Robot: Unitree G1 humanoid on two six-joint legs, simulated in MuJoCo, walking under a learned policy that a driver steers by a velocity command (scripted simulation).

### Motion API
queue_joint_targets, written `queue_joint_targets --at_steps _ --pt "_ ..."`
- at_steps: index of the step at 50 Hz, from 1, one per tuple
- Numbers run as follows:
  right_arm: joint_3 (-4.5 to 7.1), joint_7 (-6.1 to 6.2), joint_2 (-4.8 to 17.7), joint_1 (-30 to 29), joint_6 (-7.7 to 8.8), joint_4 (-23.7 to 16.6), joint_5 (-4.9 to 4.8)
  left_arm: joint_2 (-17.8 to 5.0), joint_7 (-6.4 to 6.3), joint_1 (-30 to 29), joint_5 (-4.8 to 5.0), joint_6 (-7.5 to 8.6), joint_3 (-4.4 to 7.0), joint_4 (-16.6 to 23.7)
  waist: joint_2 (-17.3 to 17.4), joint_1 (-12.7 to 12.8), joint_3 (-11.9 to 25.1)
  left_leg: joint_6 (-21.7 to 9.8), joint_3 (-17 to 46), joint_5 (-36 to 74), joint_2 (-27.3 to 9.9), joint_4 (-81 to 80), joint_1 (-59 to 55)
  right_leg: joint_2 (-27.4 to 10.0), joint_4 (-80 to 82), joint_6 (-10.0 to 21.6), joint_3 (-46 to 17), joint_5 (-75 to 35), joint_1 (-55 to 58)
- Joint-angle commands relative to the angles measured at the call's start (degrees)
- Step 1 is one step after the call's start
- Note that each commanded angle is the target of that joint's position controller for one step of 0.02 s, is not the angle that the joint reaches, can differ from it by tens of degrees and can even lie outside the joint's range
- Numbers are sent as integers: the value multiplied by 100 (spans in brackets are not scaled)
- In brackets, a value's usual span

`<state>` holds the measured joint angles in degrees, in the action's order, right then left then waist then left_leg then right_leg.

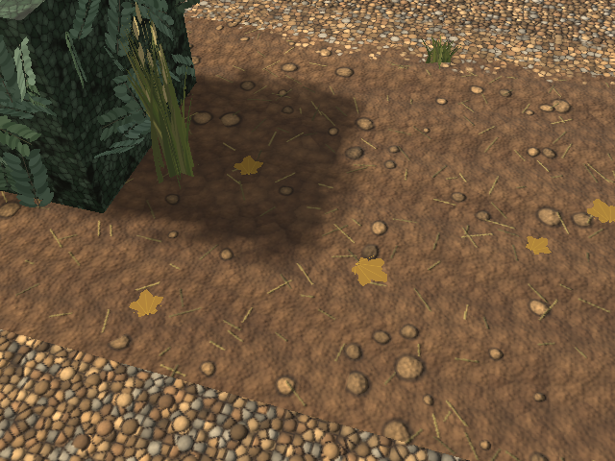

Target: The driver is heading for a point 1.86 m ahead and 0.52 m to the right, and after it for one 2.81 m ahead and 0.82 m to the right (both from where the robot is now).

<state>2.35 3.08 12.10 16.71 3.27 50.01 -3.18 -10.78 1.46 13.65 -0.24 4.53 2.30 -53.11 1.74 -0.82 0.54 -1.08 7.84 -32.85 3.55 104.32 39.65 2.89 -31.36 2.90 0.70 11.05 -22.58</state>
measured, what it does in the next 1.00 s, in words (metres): steps on the spot, turning right: left foot, then right foot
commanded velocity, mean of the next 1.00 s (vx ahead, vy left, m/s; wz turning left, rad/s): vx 0.06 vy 0.00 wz -0.38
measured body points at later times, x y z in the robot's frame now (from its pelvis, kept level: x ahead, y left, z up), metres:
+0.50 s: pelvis +0.09 +0.03 +0.01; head +0.13 +0.04 +0.46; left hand +0.30 +0.28 -0.11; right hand +0.18 -0.26 -0.09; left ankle +0.19 +0.13 -0.73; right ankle +0.08 -0.11 -0.65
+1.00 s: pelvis +0.09 -0.02 +0.01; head +0.11 -0.04 +0.45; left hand +0.35 +0.13 -0.09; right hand +0.11 -0.32 -0.11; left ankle +0.18 +0.12 -0.71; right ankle +0.06 -0.10 -0.73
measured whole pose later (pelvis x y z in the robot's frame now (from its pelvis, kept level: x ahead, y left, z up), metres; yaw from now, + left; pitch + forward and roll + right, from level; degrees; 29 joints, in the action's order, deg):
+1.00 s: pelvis +0.09 -0.02 +0.01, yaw -27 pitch +3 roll +0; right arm 4.1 1.2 14.5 8.4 -1.4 42.8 0.1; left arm -12.0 -0.9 8.5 -0.6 -1.4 2.1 -39.4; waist 2.0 -0.8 1.0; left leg 3.2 2.9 -17.5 -2.8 40.0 24.2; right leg 4.6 -30.1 3.4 -2.7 15.0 -17.8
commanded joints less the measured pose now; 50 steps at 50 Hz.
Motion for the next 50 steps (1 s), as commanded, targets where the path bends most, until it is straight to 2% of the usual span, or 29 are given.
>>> queue_joint_targets --at_steps 1,2,3,4,5,7,10,11,12,13,14,15,16,17,19,24,29,32,33,34,35,36,37,38,39,41,44,47,50 --pt "140 50 643 -275 -76 -647 282 -682 -233 -647 -81 50 -20 519 194 -479 58 299 30 1494 -967 -2175 1009 -2176 1298 1363 -2533 -2509 289" --pt "111 54 462 -248 -43 -697 434 -863 -250 -710 -104 41 45 553 -83 -452 73 389 -207 2028 -873 -3616 100 -1470 1375 1161 -1715 -2970 -411" --pt "54 57 244 -519 12 -781 433 -1040 -306 -576 -74 2 102 559 -497 -278 210 464 -529 2454 -623 -4689 -906 -956 1471 971 -1052 -3391 -882" --pt "32 47 126 -742 63 -852 362 -1187 -345 -271 -23 -40 146 467 -853 -124 421 570 -606 2908 -390 -5322 -1502 -824 1472 941 -906 -3495 -867" --pt "28 41 77 -812 69 -892 267 -1270 -377 -6 40 -86 181 382 -994 -112 658 668 -535 3091 -252 -5747 -1669 -908 1383 1003 -973 -3465 -448" --pt "57 24 192 -962 16 -941 195 -1258 -414 117 155 -146 244 384 -858 -69 712 660 -308 3086 -227 -6515 -1606 -1177 1207 1013 -1349 -2989 222" --pt "187 -20 479 -1092 -50 -1012 301 -1047 -415 107 263 -244 294 517 -797 -128 610 390 -263 3245 -247 -7507 -2071 -1096 839 749 -1850 -1661 434" --pt "256 -16 606 -912 -57 -976 351 -922 -414 127 264 -274 291 585 -700 -208 607 251 -303 3416 -363 -7913 -2546 -810 488 532 -1829 -1125 238" --pt "329 32 850 -491 -67 -924 424 -638 -402 227 196 -286 239 666 -165 -254 858 -70 222 4443 -1188 -7932 -3601 -405 -505 180 -1545 25 -562" --pt "386 40 1134 -386 -123 -974 445 -303 -370 943 102 -260 154 745 1267 58 1361 -886 1400 5974 -2515 -7671 -4688 343 -1918 -167 -1071 2655 -1661" --pt "412 -31 1086 -262 -165 -972 408 -786 -346 830 129 -256 198 954 1553 -68 1792 -1380 2255 4654 -2965 -8120 -4592 165 -2924 -293 -1004 2796 -2177" --pt "362 -57 860 -497 -161 -1065 379 -1153 -364 525 165 -356 325 965 1034 -79 1466 -1335 2004 3516 -2648 -8346 -4239 -28 -3548 -368 -943 2317 -2380" --pt "313 -69 730 -861 -185 -1102 355 -1191 -409 371 150 -497 373 981 742 40 1090 -1136 1524 2905 -2322 -8467 -3710 -156 -3827 -455 -860 1866 -2429" --pt "262 -89 596 -1197 -208 -1151 343 -1219 -440 399 121 -635 417 957 653 170 830 -1031 1117 2688 -2108 -8558 -3126 -237 -4032 -554 -806 1576 -2206" --pt "280 -111 700 -1525 -223 -1158 435 -1046 -404 461 107 -749 415 1052 679 363 555 -1004 446 2745 -1830 -8743 -2190 -201 -4291 -656 -550 1020 -1653" --pt "327 -13 889 -1288 -258 -1047 400 -773 -280 -141 118 -734 283 1479 623 165 628 -1108 -85 2820 -1936 -8744 -2335 -421 -2940 -704 -303 581 -1360" --pt "473 -7 1275 -1191 -317 -1053 307 -921 -122 -420 114 -752 270 1745 857 85 795 -940 -310 2394 -2174 -8645 -2332 -434 -1478 -410 62 875 -343" --pt "455 -33 1157 -1056 -393 -978 225 -968 -118 53 92 -794 363 1599 678 246 801 -468 -657 2079 -2020 -7954 -2081 -97 -34 -20 396 472 723" --pt "420 -67 957 -826 -419 -894 248 -1148 -152 230 75 -799 435 1572 147 251 638 -55 -1085 1669 -1759 -7134 -1521 -307 601 199 -123 88 1276" --pt "296 -145 538 -752 -410 -1095 503 -1847 -247 283 65 -795 572 1689 -1804 16 469 611 -1819 -47 -955 -4846 269 -1890 908 801 -2407 -1638 2138" --pt "335 -133 688 -1307 -312 -1379 458 -2087 -210 253 -164 -710 574 1906 -1913 355 753 621 -819 -419 -530 -3959 879 -2539 1227 1720 -3249 -2022 1774" --pt "411 -77 1020 -1637 -304 -1400 329 -1838 -178 145 -273 -618 527 1929 -1206 452 619 529 -515 9 -558 -3533 961 -2264 1254 1661 -2875 -1692 1645" --pt "444 -10 1041 -1490 -342 -1293 327 -1581 -197 -149 -149 -560 454 1922 -927 254 523 467 -403 579 -661 -3536 923 -1939 1142 1293 -2380 -1700 1558" --pt "437 51 981 -1252 -390 -1119 404 -1286 -236 -461 17 -558 358 1942 -734 107 570 481 -340 1016 -752 -3617 704 -1681 1048 983 -1993 -1704 1473" --pt "430 54 954 -1041 -422 -1059 454 -1136 -263 -682 89 -558 293 1951 -847 -27 591 515 -352 1401 -752 -3687 341 -1532 1006 873 -1703 -1939 1204" --pt "388 -22 827 -876 -425 -1039 412 -963 -291 -734 34 -542 212 1912 -826 -121 697 524 -408 1834 -694 -3909 -193 -1324 969 797 -1382 -2134 1043" --pt "257 -108 570 -1114 -399 -1130 384 -962 -324 -586 11 -539 221 1799 -845 29 669 516 -420 2008 -720 -5286 -674 -1222 941 727 -1270 -1791 1164" --pt "278 -171 703 -1204 -389 -1197 323 -1033 -281 -478 -65 -538 231 1710 -989 124 566 482 -519 1441 -645 -6058 -1341 -1332 989 905 -1483 -1485 976" --pt "276 -227 683 -1046 -341 -1149 318 -844 -205 -551 -19 -517 146 1643 -905 18 377 333 -599 1659 -587 -7281 -2012 -1254 899 853 -1675 -1074 861"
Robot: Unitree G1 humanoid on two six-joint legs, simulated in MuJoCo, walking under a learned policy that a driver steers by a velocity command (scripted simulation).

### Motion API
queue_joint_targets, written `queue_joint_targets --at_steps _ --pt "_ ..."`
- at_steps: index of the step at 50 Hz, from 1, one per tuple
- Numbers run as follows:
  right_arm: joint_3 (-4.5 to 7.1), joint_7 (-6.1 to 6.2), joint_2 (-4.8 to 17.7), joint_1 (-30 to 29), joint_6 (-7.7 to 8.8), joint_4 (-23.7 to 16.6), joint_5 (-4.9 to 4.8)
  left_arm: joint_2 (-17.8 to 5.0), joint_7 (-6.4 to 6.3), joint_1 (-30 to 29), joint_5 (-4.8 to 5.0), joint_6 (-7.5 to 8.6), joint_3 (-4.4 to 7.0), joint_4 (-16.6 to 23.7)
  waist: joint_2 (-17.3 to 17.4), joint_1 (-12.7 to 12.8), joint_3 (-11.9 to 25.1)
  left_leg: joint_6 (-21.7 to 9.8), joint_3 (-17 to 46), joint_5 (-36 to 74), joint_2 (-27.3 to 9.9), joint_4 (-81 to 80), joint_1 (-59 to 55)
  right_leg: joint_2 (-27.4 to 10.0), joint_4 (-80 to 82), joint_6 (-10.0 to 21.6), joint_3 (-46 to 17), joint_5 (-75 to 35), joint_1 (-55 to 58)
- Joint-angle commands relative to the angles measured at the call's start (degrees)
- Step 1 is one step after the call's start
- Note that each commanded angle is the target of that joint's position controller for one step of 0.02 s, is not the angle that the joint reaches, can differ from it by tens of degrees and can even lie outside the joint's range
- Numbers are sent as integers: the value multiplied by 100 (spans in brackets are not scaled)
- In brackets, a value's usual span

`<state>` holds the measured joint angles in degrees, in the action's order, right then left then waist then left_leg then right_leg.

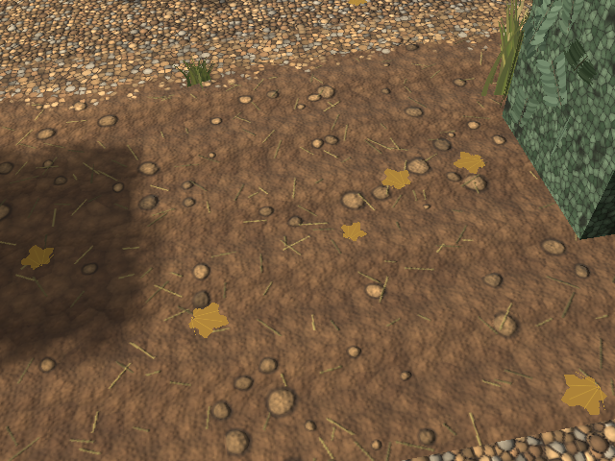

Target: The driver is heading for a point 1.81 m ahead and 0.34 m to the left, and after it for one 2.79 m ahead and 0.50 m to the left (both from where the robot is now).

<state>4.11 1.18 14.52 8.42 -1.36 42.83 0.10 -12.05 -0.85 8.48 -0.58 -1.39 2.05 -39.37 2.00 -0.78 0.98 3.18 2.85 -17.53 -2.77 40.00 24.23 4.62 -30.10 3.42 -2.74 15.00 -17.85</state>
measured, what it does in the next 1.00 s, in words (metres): walks ahead: left foot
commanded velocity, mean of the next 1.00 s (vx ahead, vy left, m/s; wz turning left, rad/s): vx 0.11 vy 0.00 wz -0.04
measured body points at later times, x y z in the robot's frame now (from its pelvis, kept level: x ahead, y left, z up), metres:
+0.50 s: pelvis +0.02 +0.03 +0.00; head +0.03 +0.03 +0.45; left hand +0.14 +0.27 -0.12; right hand +0.15 -0.22 -0.12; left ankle +0.01 +0.16 -0.73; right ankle +0.00 -0.09 -0.73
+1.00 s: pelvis +0.11 +0.06 +0.00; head +0.12 +0.08 +0.45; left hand +0.21 +0.32 -0.13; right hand +0.12 -0.20 -0.13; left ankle +0.02 +0.15 -0.73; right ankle +0.07 -0.07 -0.64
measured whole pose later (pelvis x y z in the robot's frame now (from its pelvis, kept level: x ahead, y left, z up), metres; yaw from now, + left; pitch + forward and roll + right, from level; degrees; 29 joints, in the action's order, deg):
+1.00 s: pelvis +0.11 +0.06 +0.00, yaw +0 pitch +2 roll -1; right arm 3.0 -1.1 12.3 23.3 5.6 50.3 -0.5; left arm -14.3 0.0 14.0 1.6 4.3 3.9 -47.3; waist -1.1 -1.3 0.9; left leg -2.5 0.6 -23.5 1.8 29.5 7.8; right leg 0.6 -69.4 2.8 -1.3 22.4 -31.6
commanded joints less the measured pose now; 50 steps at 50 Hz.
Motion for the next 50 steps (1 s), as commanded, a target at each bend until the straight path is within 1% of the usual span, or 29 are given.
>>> queue_joint_targets --at_steps 1,2,3,4,5,6,7,11,18,27,30,31,33,34,35,36,37,39,40,41,42,43,44,45,46,47,48,49,50 --pt "79 -67 411 -82 156 -384 44 -653 38 1 33 88 142 217 -821 -93 332 -158 -50 954 -5 -1480 -989 -1322 723 623 -1300 -1421 271" --pt "90 -78 539 63 181 -351 111 -554 56 164 -28 120 116 167 -629 -47 478 -207 189 1747 -254 -1526 -1493 -1120 596 359 -1211 -1130 198" --pt "173 -73 887 106 185 -352 132 -562 108 496 -104 179 134 134 -38 242 613 -334 301 2533 -513 -1165 -1953 -763 463 138 -962 -676 -91" --pt "216 -100 843 2 178 -257 80 -614 130 447 -36 202 158 132 486 272 607 -460 235 1705 -329 -1043 -1508 -527 537 -13 -591 -468 158" --pt "149 -128 539 -65 191 -330 71 -771 133 123 -6 186 188 104 294 34 418 -430 187 1362 -217 -1159 -1333 -514 436 -81 -558 -310 180" --pt "119 -123 468 -109 203 -301 82 -685 118 -80 7 151 189 154 245 19 337 -375 166 1289 -212 -1187 -1235 -498 359 -66 -509 -375 177" --pt "97 -123 435 -104 223 -312 74 -603 108 -111 -5 104 177 159 196 9 263 -340 139 1238 -177 -1200 -1202 -515 347 -38 -535 -456 163" --pt "82 -93 446 -20 257 -284 71 -476 114 1 4 58 181 105 37 26 134 -327 108 1073 -137 -1176 -1174 -525 337 -5 -544 -510 206" --pt "57 -71 430 42 254 -268 54 -449 83 136 24 70 209 -77 -205 34 79 -355 90 1133 -82 -1133 -1226 -524 257 -94 -502 -738 325" --pt "33 -53 355 112 261 -100 43 -506 15 203 55 80 235 -349 -262 50 -14 -366 38 1260 -10 -1150 -1258 -533 221 -153 -464 -976 482" --pt "30 -47 335 152 275 9 34 -496 -12 243 57 77 235 -474 -202 59 -18 -360 17 1274 8 -1173 -1275 -540 227 -162 -455 -1009 543" --pt "35 -38 331 231 262 81 32 -509 -27 325 61 64 245 -551 -216 65 61 -373 -55 792 83 -1164 -1293 -488 251 -137 -410 -523 571" --pt "78 -6 422 321 242 144 -41 -670 -62 473 140 42 311 -638 -273 90 -173 -519 -184 -1029 286 -1007 -948 -379 230 75 -390 1379 299" --pt "68 16 397 341 270 133 -83 -680 -72 539 175 73 313 -632 -305 117 -456 -615 -124 -1767 287 -990 -654 -442 321 202 -525 2263 44" --pt "47 38 348 352 343 104 -127 -665 -80 614 215 150 299 -616 -344 145 -736 -706 -33 -2136 251 -930 -386 -561 426 332 -729 2785 -155" --pt "23 46 291 336 455 67 -165 -662 -83 711 244 259 287 -630 -439 171 -927 -776 12 -2163 224 -774 -141 -736 513 471 -1010 2986 -215" --pt "4 36 227 281 582 24 -185 -694 -75 814 255 370 287 -662 -587 195 -994 -809 -33 -1902 240 -522 90 -958 630 621 -1369 2955 -108" --pt "-21 -17 97 162 783 -50 -187 -910 -22 976 202 504 336 -715 -1082 192 -851 -800 -353 -987 423 207 399 -1533 1051 989 -2380 2486 305" --pt "-17 -55 130 194 832 -78 -207 -996 6 946 195 529 354 -715 -1271 118 -807 -869 -333 -765 407 255 438 -1782 1060 1141 -2771 2003 382" --pt "1 -98 201 334 857 -31 -200 -943 25 819 212 537 337 -665 -1191 30 -713 -953 -295 -674 370 47 222 -1787 873 1108 -2682 1386 365" --pt "27 -143 268 662 878 88 -168 -865 36 608 231 538 312 -579 -1070 -137 -505 -1049 -250 -474 364 -285 -321 -1600 537 919 -2233 703 222" --pt "109 -179 454 1283 906 343 -151 -759 37 201 233 553 279 -396 -559 -381 -288 -1153 68 92 245 -682 -1187 -1045 -264 548 -1342 -68 -241" --pt "298 -205 950 2163 922 640 -132 -583 28 -144 219 653 236 -191 630 -650 24 -1517 1496 680 -359 -1389 -2658 -156 -2295 5 -82 -1233 -1421" --pt "345 -254 1184 2615 878 718 -63 -648 22 -143 207 774 247 -147 1696 -778 66 -2222 3604 1758 -1683 -2294 -3684 125 -3899 -241 -13 1264 -3117" --pt "188 -263 822 2275 851 619 -49 -883 42 -223 256 812 307 -123 762 -536 -332 -2250 3613 1941 -1908 -2177 -3705 -201 -4453 -107 -389 1752 -3878" --pt "111 -248 624 2092 807 544 -46 -736 63 -230 292 773 267 -135 340 -399 -459 -2129 3031 2204 -1800 -2072 -3727 -422 -4752 -35 -345 1404 -4204" --pt "47 -230 501 1987 756 541 -57 -563 82 -247 240 749 212 -124 8 -312 -496 -1901 2428 2507 -1621 -2090 -3603 -659 -4486 15 -218 976 -4271" --pt "-15 -210 410 1841 693 554 -65 -496 101 -256 193 709 214 -127 34 -195 -490 -1664 1999 2589 -1460 -2218 -3339 -867 -4033 15 -142 546 -4046" --pt "-57 -196 342 1791 638 578 -39 -469 143 -234 173 676 216 -136 196 -142 -488 -1490 1588 2707 -1209 -2407 -2964 -914 -3623 -17 9 195 -3567"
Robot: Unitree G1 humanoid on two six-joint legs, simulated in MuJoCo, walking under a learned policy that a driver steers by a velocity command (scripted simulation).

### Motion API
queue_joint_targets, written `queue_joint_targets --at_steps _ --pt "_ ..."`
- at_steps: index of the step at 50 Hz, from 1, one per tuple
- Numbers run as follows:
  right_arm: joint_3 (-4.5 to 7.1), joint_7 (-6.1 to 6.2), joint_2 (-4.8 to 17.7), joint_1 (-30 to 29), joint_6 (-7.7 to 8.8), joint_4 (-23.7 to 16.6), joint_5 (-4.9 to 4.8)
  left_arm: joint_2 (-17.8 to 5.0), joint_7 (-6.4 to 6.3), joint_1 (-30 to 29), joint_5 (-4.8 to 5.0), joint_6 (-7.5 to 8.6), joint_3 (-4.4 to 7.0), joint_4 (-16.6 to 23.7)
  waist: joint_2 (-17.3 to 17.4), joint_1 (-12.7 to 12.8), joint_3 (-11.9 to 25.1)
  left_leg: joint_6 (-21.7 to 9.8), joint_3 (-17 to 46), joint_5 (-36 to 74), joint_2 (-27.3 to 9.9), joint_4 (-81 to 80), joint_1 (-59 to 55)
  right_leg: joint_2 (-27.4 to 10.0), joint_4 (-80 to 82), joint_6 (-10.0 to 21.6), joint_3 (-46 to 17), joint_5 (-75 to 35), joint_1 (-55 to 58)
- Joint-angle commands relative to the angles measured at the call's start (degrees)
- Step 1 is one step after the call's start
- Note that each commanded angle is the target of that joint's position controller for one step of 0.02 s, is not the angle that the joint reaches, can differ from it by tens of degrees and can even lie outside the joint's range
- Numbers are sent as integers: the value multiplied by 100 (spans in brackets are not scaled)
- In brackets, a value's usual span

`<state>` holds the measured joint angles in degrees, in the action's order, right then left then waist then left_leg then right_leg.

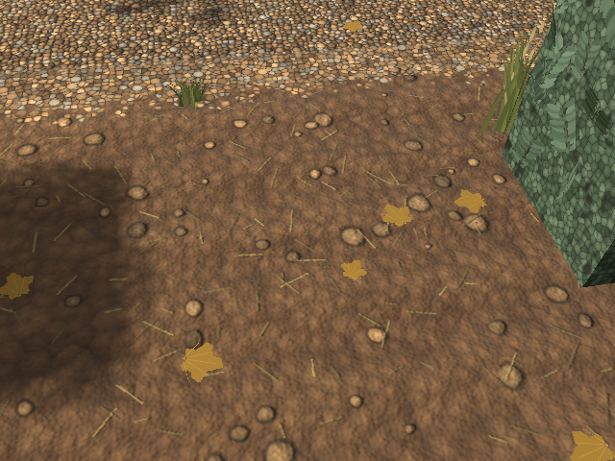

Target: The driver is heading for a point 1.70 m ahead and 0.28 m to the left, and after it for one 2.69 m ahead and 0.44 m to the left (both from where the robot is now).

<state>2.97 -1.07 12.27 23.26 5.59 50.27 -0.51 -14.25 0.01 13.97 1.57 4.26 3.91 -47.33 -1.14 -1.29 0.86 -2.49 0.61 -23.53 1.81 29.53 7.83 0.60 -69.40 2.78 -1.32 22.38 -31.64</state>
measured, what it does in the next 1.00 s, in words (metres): walks ahead: right foot, then left foot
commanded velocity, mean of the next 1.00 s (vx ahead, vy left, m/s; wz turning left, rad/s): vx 0.48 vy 0.00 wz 0.00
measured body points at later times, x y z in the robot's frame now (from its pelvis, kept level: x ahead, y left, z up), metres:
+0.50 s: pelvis +0.24 -0.04 +0.01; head +0.26 -0.04 +0.46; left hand +0.31 +0.22 -0.11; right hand +0.37 -0.31 -0.10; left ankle +0.29 +0.12 -0.65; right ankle +0.27 -0.12 -0.73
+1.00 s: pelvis +0.51 +0.05 +0.01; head +0.53 +0.07 +0.46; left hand +0.61 +0.33 -0.12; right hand +0.58 -0.22 -0.10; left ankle +0.53 +0.13 -0.73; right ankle +0.52 -0.12 -0.65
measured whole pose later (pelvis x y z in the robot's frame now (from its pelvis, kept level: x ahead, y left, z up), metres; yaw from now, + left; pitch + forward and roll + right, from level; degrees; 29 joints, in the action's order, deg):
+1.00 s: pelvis +0.51 +0.05 +0.01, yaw +1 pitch +2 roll +0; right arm 2.3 -1.7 14.4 16.3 5.6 47.9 0.3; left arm -17.4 0.1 12.4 0.8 4.3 2.8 -49.3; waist -2.5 -1.3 -0.9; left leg -4.0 -3.1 -8.3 2.9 19.7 13.0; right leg -5.2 -62.2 1.5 -1.8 14.5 -32.3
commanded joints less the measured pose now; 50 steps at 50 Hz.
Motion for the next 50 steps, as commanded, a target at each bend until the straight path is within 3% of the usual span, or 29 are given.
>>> queue_joint_targets --at_steps 1,5,9,11,12,13,14,15,16,17,18,19,20,21,23,26,30,35,37,38,39,40,41,42,43,44,45,47,50 --pt "40 66 560 324 -94 -118 13 -152 95 -852 -83 80 -1 681 621 -102 -456 -852 1422 3482 -1455 -1565 -1007 -433 699 -21 57 -938 -1784" --pt "75 275 848 351 -130 11 -45 124 143 -1769 -80 83 -142 1059 695 -228 -585 -688 541 3179 -989 -2080 -81 -43 2962 -200 466 -2259 -364" --pt "142 290 1014 404 -66 168 -115 -255 214 -2059 -8 124 -62 1247 747 -124 -627 -672 662 3202 -1405 -2045 -540 -28 3848 -32 282 -2412 78" --pt "183 252 1110 310 -107 178 -84 -465 214 -1709 -37 137 35 1174 842 133 -273 -552 573 4926 -1488 -1333 -977 129 3907 191 376 -2023 630" --pt "188 233 1122 246 -143 170 -52 -613 197 -1155 -43 125 122 1008 860 444 113 -466 448 5833 -1378 -592 -1001 279 3951 360 497 -1890 1379" --pt "167 221 1085 153 -170 122 0 -814 179 -202 -22 108 227 724 811 890 633 -339 322 5994 -1163 550 -487 211 3955 579 387 -2003 2711" --pt "87 215 897 174 -169 -37 128 -1257 118 920 -94 87 325 495 -16 1185 1525 -190 145 3866 -741 2501 888 -1002 3805 995 -1075 -1967 4596" --pt "-118 118 130 1108 -73 53 11 -1409 216 1115 -127 120 312 334 -1528 649 2484 -3 606 -871 229 4340 2700 -2332 4724 1927 -4057 -269 5991" --pt "59 68 867 552 47 56 -162 -885 205 879 -64 119 204 344 -961 851 1764 -120 957 -796 -67 4803 3313 -2091 5289 1652 -4149 637 5390" --pt "128 56 1096 -187 103 -228 -256 -722 174 291 -48 120 134 395 -708 720 709 -178 676 -193 -356 4689 3615 -1890 5501 1392 -3236 461 4391" --pt "117 99 1022 -514 119 -310 -187 -677 178 -136 -85 136 100 453 -76 506 273 -163 538 338 -643 4407 3346 -1707 5678 1272 -2639 -276 3446" --pt "141 133 949 -595 95 -316 -60 -564 194 -389 -144 155 67 477 106 308 61 -136 505 636 -814 4130 3039 -1481 5828 1178 -2168 -875 2770" --pt "142 139 845 -388 39 -311 -44 -496 183 -489 -209 186 33 453 -182 81 105 -100 566 791 -963 3978 2681 -1379 5973 1187 -1900 -1153 2373" --pt "130 153 760 -297 -11 -302 -58 -429 187 -515 -173 212 17 413 -261 3 98 -41 540 828 -1015 3811 2556 -1287 6111 1208 -1705 -1225 2176" --pt "106 193 664 -434 -102 -372 -36 -516 169 -427 -136 267 24 284 -264 -60 -90 87 428 974 -1090 3398 2633 -1220 6323 1226 -1304 -1317 1791" --pt "78 211 668 -1141 -117 -633 59 -775 85 -132 -126 251 74 115 -98 89 -327 265 338 1886 -1115 2383 3022 -1168 6459 1220 -969 -1580 1714" --pt "1 138 564 -1898 -47 -818 30 -957 30 265 -37 193 86 -70 -84 379 -358 323 100 2936 -842 911 2647 -985 6357 968 -475 -1830 1871" --pt "-22 -21 700 -2553 -2 -1133 -57 -1019 39 749 2 77 90 -357 -184 573 -437 147 102 2485 -691 144 2699 -1381 5907 858 -612 -1762 2834" --pt "11 -76 839 -2407 37 -1158 -59 -1136 21 703 -4 0 120 -390 -306 417 -352 7 35 1983 -598 -34 2375 -1513 5604 757 -699 -2105 3115" --pt "61 -82 936 -2064 57 -1081 -50 -1176 12 612 -11 -45 125 -379 -349 185 -178 -87 -109 1810 -465 -186 1864 -1435 5199 661 -602 -2748 3146" --pt "186 -52 1163 -1295 61 -850 -37 -1077 7 584 -44 -78 79 -369 -241 -172 294 -244 -231 1760 -320 -277 809 -1136 4263 526 -358 -3600 3007" --pt "321 -3 1581 -211 58 -631 29 -815 -5 568 -155 -72 -39 -215 260 -572 1178 -586 592 1980 -1101 -86 -865 -791 2580 309 -28 -2967 2098" --pt "449 -11 2105 241 6 -486 69 -161 33 1183 -129 52 -234 -107 1847 -343 1849 -1489 3213 864 -2340 -664 -2899 225 488 -115 266 -145 -340" --pt "292 -33 1507 315 2 -504 21 -643 45 1018 -36 169 -131 -212 1512 -505 1931 -1522 4071 215 -2419 -1225 -2957 118 -364 -83 -529 939 -1078" --pt "197 -25 1260 -136 17 -591 26 -1011 63 534 85 239 -30 -66 1080 -454 1123 -1259 3273 369 -2243 -1274 -2317 -174 -554 16 -554 512 -1463" --pt "149 -18 1136 -553 15 -689 50 -956 40 222 63 249 -45 10 632 -286 726 -1124 2555 941 -2014 -1343 -1577 -480 -348 26 -376 -26 -1295" --pt "110 -34 1004 -834 19 -708 70 -888 18 42 -34 227 -34 50 414 -141 354 -1077 2102 1438 -1799 -1533 -920 -653 36 -15 -310 -383 -1112" --pt "70 -60 867 -998 70 -697 114 -738 5 180 -75 103 -21 15 594 117 225 -1005 1580 1965 -1528 -1854 -293 -826 434 -72 -318 -767 -546" --pt "111 -42 1003 -842 126 -548 61 -580 -15 58 -112 -24 -39 66 484 198 38 -1087 1105 2621 -1459 -2110 -71 -855 945 -208 -249 -1166 -669"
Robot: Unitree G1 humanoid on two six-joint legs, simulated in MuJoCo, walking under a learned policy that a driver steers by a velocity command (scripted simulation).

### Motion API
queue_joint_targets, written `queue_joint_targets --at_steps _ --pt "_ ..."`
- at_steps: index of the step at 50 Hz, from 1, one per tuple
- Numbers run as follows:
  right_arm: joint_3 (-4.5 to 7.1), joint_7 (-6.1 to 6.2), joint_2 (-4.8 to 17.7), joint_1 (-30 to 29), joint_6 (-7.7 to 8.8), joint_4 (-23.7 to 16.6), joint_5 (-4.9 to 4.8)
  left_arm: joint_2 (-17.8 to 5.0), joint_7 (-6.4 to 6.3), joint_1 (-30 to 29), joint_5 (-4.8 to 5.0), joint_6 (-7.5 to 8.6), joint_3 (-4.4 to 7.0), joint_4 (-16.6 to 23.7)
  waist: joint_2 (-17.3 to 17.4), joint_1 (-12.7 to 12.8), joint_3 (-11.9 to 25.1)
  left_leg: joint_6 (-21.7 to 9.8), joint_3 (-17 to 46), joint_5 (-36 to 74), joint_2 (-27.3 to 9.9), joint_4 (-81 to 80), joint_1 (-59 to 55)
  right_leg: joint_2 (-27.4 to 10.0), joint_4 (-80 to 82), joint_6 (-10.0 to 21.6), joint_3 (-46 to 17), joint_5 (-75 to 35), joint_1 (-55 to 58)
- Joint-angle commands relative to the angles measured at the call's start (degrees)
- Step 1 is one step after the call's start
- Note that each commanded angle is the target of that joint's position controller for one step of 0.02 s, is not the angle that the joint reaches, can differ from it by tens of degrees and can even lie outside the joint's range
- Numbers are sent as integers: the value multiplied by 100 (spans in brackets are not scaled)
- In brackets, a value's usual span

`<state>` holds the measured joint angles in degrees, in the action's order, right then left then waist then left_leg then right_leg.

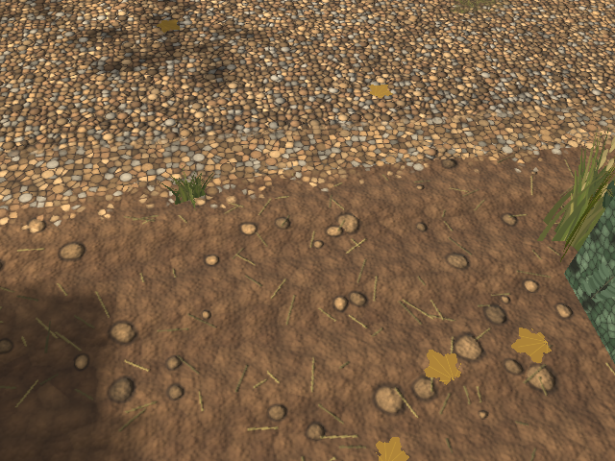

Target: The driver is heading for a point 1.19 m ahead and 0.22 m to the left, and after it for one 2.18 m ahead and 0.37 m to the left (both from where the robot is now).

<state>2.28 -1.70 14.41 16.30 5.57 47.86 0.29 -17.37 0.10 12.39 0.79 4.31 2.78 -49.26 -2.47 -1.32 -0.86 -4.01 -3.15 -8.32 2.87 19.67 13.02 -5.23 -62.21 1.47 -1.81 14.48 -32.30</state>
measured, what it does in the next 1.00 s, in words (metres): walks ahead, turning left: right foot, then left foot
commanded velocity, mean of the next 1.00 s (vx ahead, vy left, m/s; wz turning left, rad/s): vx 0.50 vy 0.00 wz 0.26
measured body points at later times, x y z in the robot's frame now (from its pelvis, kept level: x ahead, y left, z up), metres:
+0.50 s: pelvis +0.27 -0.06 -0.01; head +0.30 -0.06 +0.44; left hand +0.41 +0.21 -0.12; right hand +0.31 -0.33 -0.15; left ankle +0.16 +0.08 -0.65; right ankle +0.33 -0.14 -0.75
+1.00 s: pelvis +0.53 +0.03 -0.03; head +0.57 +0.05 +0.42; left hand +0.51 +0.32 -0.16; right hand +0.77 -0.18 -0.12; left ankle +0.59 +0.11 -0.75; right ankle +0.40 -0.16 -0.65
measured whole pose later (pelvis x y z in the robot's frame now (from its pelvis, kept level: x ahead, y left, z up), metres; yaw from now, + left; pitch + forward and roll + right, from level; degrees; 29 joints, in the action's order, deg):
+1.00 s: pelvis +0.53 +0.03 -0.03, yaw +18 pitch +1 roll -1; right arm 4.4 -2.2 16.4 7.7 2.8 40.7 -1.0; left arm -16.6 -0.2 13.7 1.3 4.6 3.4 -50.6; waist 0.2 0.7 -4.1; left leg -5.6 -2.3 -10.8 3.1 35.7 26.3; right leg -2.5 -65.7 -0.3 2.1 27.0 -13.4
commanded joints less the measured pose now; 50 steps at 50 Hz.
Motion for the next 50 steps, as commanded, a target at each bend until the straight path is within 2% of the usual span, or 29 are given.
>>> queue_joint_targets --at_steps 1,7,12,15,16,17,18,19,20,21,22,23,24,25,26,28,31,35,38,40,41,43,44,45,46,47,48,49,50 --pt "197 48 844 -54 116 -247 -21 -259 -29 15 -56 -39 75 334 558 163 130 -942 1380 1237 -1566 -1177 -629 -282 512 -129 -194 -618 -772" --pt "194 164 941 424 21 48 -74 -82 57 -1091 -38 32 9 653 580 -171 -153 -684 763 1170 -1320 -1314 -793 -78 2392 -157 36 -2086 -653" --pt "212 192 1002 868 -112 344 -100 -88 211 -1875 20 112 -31 976 562 -390 -391 -698 813 1354 -1637 -1002 -1638 89 3118 -12 117 -1793 -848" --pt "254 238 1095 811 -192 408 -118 -209 302 -1818 25 164 -1 1033 679 -209 -288 -591 845 2143 -1800 -583 -2008 227 3378 197 193 -1220 -483" --pt "271 248 1157 720 -210 394 -117 -321 301 -1545 14 173 49 970 773 -35 -98 -534 798 2980 -1761 -272 -2021 382 3419 287 318 -1038 24" --pt "271 256 1176 594 -241 373 -117 -476 277 -952 0 177 142 799 801 312 270 -436 642 3898 -1601 383 -1916 580 3557 424 498 -1094 918" --pt "209 258 1041 567 -252 317 -90 -765 218 19 -29 178 285 513 696 727 893 -276 507 3833 -1308 1499 -1232 440 3463 638 336 -1360 2490" --pt "95 262 796 605 -220 144 49 -1221 131 1124 -97 150 398 329 -119 1037 1815 -78 289 1597 -834 3411 180 -837 3267 1014 -1117 -1557 4364" --pt "-72 193 121 1391 -89 194 -72 -1306 160 1138 -106 119 388 263 -1478 576 2461 176 684 -2513 97 5052 2262 -1927 3972 1832 -3660 -449 5862" --pt "103 177 871 888 1 240 -235 -749 139 967 -36 110 265 320 -698 834 1866 121 1239 -2473 -232 5557 2832 -1729 4313 1555 -3445 213 5355" --pt "185 173 1065 378 42 68 -341 -562 107 551 -23 119 201 367 -475 736 1021 79 1092 -1878 -501 5470 3028 -1553 4500 1277 -2497 48 4487" --pt "184 215 974 155 27 37 -310 -428 112 164 -51 144 158 396 -46 523 627 120 969 -1364 -777 5204 2756 -1323 4732 1115 -1905 -344 3661" --pt "225 253 895 28 -43 48 -218 -206 138 -91 -85 177 106 391 48 376 255 125 960 -1025 -911 4910 2550 -1021 4965 925 -1364 -655 3063" --pt "222 244 746 307 -120 69 -221 -235 131 -206 -151 213 111 360 -332 157 279 170 1008 -772 -1045 4822 2181 -1008 5155 942 -1052 -811 2709" --pt "207 240 614 419 -191 109 -222 -187 140 -255 -150 251 120 322 -312 98 217 212 991 -702 -1103 4755 2023 -939 5314 968 -827 -1005 2473" --pt "215 248 508 313 -297 37 -230 -286 119 -251 -165 301 158 211 -170 15 37 277 994 -480 -1141 4618 2174 -900 5497 981 -344 -1371 2234" --pt "228 236 493 -93 -320 -169 -174 -426 32 -108 -185 289 202 83 -33 81 -122 367 1064 300 -1109 3930 2665 -848 5567 955 223 -1908 2389" --pt "163 91 361 -788 -260 -423 -142 -581 -55 23 -149 225 222 16 51 316 -260 331 606 1260 -1013 2570 2524 -718 5629 787 860 -2041 2614" --pt "105 -21 283 -1364 -257 -727 -141 -707 -90 388 -84 114 264 -120 141 551 -428 234 374 1182 -964 2000 2795 -948 5479 778 1029 -2261 3286" --pt "102 -102 303 -1597 -265 -928 -153 -763 -98 531 -35 6 293 -179 110 586 -477 134 227 831 -895 1787 2951 -1102 5230 731 1122 -2639 3773" --pt "116 -141 337 -1624 -271 -1009 -160 -804 -106 518 -13 -45 308 -180 64 533 -454 60 125 585 -820 1711 2877 -1155 5045 681 1191 -3060 3929" --pt "206 -182 514 -1396 -304 -1086 -162 -965 -145 363 16 -127 357 -111 -165 281 -164 -146 -206 6 -478 1680 2237 -1163 4369 548 1360 -4806 4071" --pt "291 -183 659 -1009 -326 -1038 -167 -1039 -172 294 25 -174 380 -75 -279 31 96 -276 -351 -272 -256 1696 1682 -1135 3732 485 1421 -5603 4052" --pt "432 -156 889 -271 -335 -878 -186 -1073 -193 187 39 -219 385 -37 -246 -398 478 -456 -421 -174 -14 1423 686 -993 2715 363 1523 -5816 3780" --pt "641 -55 1282 702 -366 -632 -185 -1002 -211 154 18 -203 346 36 66 -871 966 -715 68 84 -82 1069 -987 -748 1210 126 1556 -4737 2725" --pt "775 50 1933 859 -383 -576 -201 -196 -134 578 -189 -71 114 320 1532 -383 1333 -1558 2840 -322 -1532 854 -2966 207 -876 -230 1417 51 139" --pt "672 16 1771 856 -290 -813 -135 -286 -39 367 -57 202 60 464 1340 -425 2242 -2230 5245 -914 -2292 -146 -3704 854 -1929 -250 -22 2000 -915" --pt "552 -10 1368 712 -220 -791 -82 -651 40 -250 162 365 165 633 859 -598 1642 -1853 4468 -688 -2121 -315 -3401 480 -1941 -100 -395 1545 -1493" --pt "498 -7 1160 412 -172 -822 -110 -606 46 -387 176 445 137 688 554 -399 1045 -1606 3598 -277 -1868 -286 -2586 214 -1461 13 -346 1038 -1433"
Keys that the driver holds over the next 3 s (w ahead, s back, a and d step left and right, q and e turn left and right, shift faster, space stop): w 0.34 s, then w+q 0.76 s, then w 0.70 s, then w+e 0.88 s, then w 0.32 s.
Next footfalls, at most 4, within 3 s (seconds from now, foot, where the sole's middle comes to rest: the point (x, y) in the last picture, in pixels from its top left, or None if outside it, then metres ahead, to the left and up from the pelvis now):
0.36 right None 0.37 -0.15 -0.78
0.92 left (244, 397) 0.63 0.12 -0.78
1.44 right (278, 272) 0.98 0.05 -0.78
1.96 left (152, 228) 1.13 0.41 -0.78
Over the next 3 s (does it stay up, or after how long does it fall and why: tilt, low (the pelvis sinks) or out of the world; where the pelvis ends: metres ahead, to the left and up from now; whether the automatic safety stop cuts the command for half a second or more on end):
stays up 1.59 0.34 -0.02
